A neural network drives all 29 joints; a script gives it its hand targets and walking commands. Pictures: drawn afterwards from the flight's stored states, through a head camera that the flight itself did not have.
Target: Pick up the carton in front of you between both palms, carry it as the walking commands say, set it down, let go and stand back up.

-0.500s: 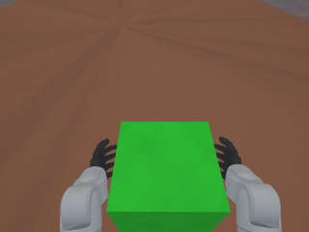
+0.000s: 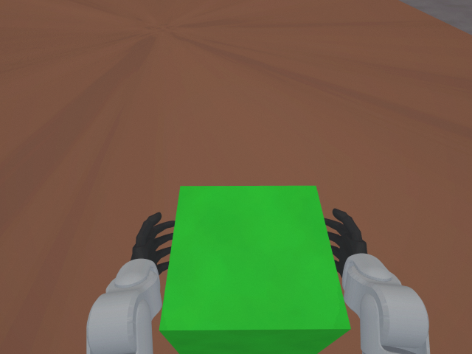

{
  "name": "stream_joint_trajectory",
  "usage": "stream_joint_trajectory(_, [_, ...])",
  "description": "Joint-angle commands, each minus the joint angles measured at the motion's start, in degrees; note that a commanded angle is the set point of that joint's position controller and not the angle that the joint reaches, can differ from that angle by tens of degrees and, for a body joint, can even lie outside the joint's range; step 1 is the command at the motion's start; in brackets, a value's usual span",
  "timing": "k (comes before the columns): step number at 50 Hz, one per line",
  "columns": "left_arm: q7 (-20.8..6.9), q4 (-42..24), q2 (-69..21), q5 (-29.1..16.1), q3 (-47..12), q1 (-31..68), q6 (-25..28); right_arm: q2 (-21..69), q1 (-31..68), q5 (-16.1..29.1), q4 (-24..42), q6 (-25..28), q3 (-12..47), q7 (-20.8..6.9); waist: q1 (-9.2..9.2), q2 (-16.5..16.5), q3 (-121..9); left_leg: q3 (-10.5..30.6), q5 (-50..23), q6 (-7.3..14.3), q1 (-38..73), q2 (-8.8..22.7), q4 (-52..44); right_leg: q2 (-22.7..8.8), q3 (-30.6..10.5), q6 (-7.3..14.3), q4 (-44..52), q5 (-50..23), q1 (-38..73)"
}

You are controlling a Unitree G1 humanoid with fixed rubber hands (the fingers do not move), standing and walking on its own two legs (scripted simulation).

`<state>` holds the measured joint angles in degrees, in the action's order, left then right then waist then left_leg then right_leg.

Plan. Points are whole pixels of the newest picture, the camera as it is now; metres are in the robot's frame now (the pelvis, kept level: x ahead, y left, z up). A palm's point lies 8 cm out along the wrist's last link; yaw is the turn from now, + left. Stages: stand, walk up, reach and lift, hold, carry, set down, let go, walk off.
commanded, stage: carry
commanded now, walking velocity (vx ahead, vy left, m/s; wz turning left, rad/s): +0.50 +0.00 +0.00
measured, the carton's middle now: (247, 280) +0.24 +0.00 +0.02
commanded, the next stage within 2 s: none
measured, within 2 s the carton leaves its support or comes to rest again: neither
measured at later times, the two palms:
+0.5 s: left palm (181, 137) +0.53 +0.13 +0.10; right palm (316, 135) +0.54 -0.17 +0.10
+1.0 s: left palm (189, 122) +0.61 +0.12 +0.08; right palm (312, 123) +0.61 -0.18 +0.08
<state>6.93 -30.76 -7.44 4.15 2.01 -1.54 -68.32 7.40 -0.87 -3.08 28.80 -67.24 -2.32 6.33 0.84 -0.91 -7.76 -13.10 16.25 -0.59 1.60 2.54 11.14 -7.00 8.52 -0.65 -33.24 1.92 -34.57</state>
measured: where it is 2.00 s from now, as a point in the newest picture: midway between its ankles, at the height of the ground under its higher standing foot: outside the picture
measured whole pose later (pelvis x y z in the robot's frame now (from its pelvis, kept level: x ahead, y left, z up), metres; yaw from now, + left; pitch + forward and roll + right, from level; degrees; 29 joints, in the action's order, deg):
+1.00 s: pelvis +0.36 -0.02 -0.01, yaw -1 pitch +4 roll +1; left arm 6.7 -27.6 -7.3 4.2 3.3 2.7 -69.5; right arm 7.3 3.3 -3.9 26.7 -69.3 -3.7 6.4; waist 0.3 -0.6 -6.9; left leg -12.8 13.8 1.4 -20.7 3.7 30.7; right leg -3.8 8.6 -1.9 -27.1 23.9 -5.0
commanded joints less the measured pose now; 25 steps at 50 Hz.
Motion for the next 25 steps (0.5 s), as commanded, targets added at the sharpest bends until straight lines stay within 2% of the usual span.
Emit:
stream_joint_trajectory(1, [-9.01,-4.41,-43.94,-18.33,-38.25,24.54,-0.86,42.56,22.86,17.65,5.09,-1.61,36.90,-9.56,0.27,9.78,0.06,3.74,-18.93,5.30,2.43,12.48,-2.12,1.24,2.52,1.19,4.23,-1.88,2.49])
stream_joint_trajectory(3, [-8.90,-3.77,-42.10,-18.59,-36.93,24.23,-1.96,40.93,23.39,17.29,5.24,-2.80,36.43,-8.94,-0.22,9.66,-1.40,0.89,-28.30,3.87,1.35,11.52,5.94,3.73,5.66,1.86,5.77,2.10,11.61])
stream_joint_trajectory(4, [-8.82,-2.85,-41.46,-18.63,-36.03,23.20,-2.41,40.30,23.72,17.16,5.34,-3.37,36.34,-8.65,-1.26,7.52,-4.08,-1.58,-32.13,2.50,-1.75,9.15,15.45,6.62,8.11,1.78,7.39,5.21,21.06])
stream_joint_trajectory(5, [-8.77,-2.48,-41.00,-18.56,-35.28,23.22,-2.81,39.29,24.11,17.20,5.37,-3.85,36.26,-8.38,-2.25,3.42,-8.35,-1.02,-26.78,1.15,-9.78,7.37,27.37,3.37,3.20,1.77,7.24,8.97,33.35])
stream_joint_trajectory(6, [-8.78,-1.96,-39.90,-18.11,-34.51,24.41,-2.94,39.56,25.03,17.49,6.35,-4.62,37.00,-8.11,-2.54,-12.36,-14.34,0.82,-14.76,-2.10,-27.02,1.77,46.40,-12.72,-23.74,8.96,12.97,18.78,47.68])
stream_joint_trajectory(7, [-9.04,-0.85,-41.78,-18.72,-34.56,22.86,-2.95,40.09,25.59,17.83,6.82,-4.95,37.16,-8.27,-2.05,-20.00,-14.27,5.28,10.29,-2.80,-36.98,-3.86,57.98,-18.12,-38.05,13.15,21.93,5.84,50.20])
stream_joint_trajectory(8, [-9.59,-2.05,-43.74,-19.57,-35.02,24.28,-2.85,42.80,26.07,18.18,5.71,-4.66,38.07,-8.58,-1.73,-14.15,-13.56,11.18,11.38,-0.90,-38.68,-0.38,64.36,-18.21,-30.30,13.13,18.94,-10.00,47.91])
stream_joint_trajectory(9, [-10.16,-1.99,-46.81,-19.89,-35.95,24.54,-2.34,45.77,26.33,18.47,5.45,-4.11,38.43,-9.10,-1.59,-8.92,-14.54,12.27,9.75,0.40,-38.09,2.11,64.89,-16.42,-23.09,12.36,15.57,-23.75,45.08])
stream_joint_trajectory(10, [-10.67,-1.98,-49.31,-19.87,-36.52,25.08,-1.66,48.69,26.91,18.56,4.81,-3.47,38.90,-9.53,-1.32,-3.40,-14.15,12.92,6.40,0.92,-36.62,4.28,60.10,-14.77,-16.92,10.15,14.71,-28.58,41.47])
stream_joint_trajectory(11, [-11.06,-2.33,-51.02,-20.22,-37.17,26.09,-0.96,50.88,26.94,18.54,4.22,-2.77,39.29,-9.84,-1.16,-3.12,-14.22,12.73,3.97,0.77,-34.33,5.49,54.08,-13.09,-12.16,7.68,15.78,-27.20,39.26])
stream_joint_trajectory(12, [-11.43,-2.51,-52.06,-20.65,-37.54,26.66,-0.34,52.18,27.00,18.29,4.22,-2.06,39.77,-9.95,-1.13,-4.84,-14.45,10.77,2.23,0.40,-31.92,4.40,50.12,-11.53,-8.73,6.49,16.59,-26.48,37.32])
stream_joint_trajectory(13, [-11.76,-2.62,-52.30,-20.74,-37.53,26.45,0.12,53.08,26.34,17.89,3.88,-1.45,39.98,-9.87,-1.08,-6.03,-14.21,9.53,1.61,-0.01,-30.23,3.59,45.95,-10.64,-6.26,6.07,17.25,-25.79,35.74])
stream_joint_trajectory(16, [-12.45,-3.43,-51.81,-20.89,-37.76,25.34,0.88,53.47,24.19,16.87,4.19,-0.29,40.23,-9.30,-0.83,-7.84,-13.00,6.88,-1.25,-0.96,-27.32,1.78,32.26,-8.52,-0.59,6.64,17.68,-26.08,34.38])
stream_joint_trajectory(19, [-12.28,-4.24,-49.76,-20.39,-37.43,23.73,0.73,51.28,24.90,17.22,6.66,-0.66,40.47,-9.02,-1.26,-9.60,-11.79,4.73,-7.99,-1.51,-24.81,0.43,23.60,-8.15,1.66,6.70,16.67,-26.87,33.89])
stream_joint_trajectory(22, [-11.48,-3.76,-47.18,-19.09,-36.61,22.97,-0.35,48.28,25.12,17.83,6.42,-1.97,39.85,-9.22,-1.33,-8.20,-10.18,3.15,-15.81,-1.37,-19.77,0.36,16.29,-6.83,2.71,4.56,13.34,-20.25,32.06])
stream_joint_trajectory(24, [-10.92,-2.51,-45.05,-18.25,-35.98,23.44,-1.36,45.93,24.52,17.66,4.85,-3.01,38.54,-9.36,-0.90,-5.03,-8.21,2.73,-25.28,-1.43,-12.82,2.02,8.26,-4.82,2.92,1.53,8.61,-11.88,28.21])
stream_joint_trajectory(25, [-10.59,-1.34,-43.75,-17.73,-35.33,23.30,-1.91,44.39,24.41,17.53,3.85,-3.61,37.52,-9.41,-1.08,-2.58,-8.48,5.46,-34.32,-1.09,-7.11,5.91,9.66,-3.88,2.65,0.00,6.09,-5.02,23.78])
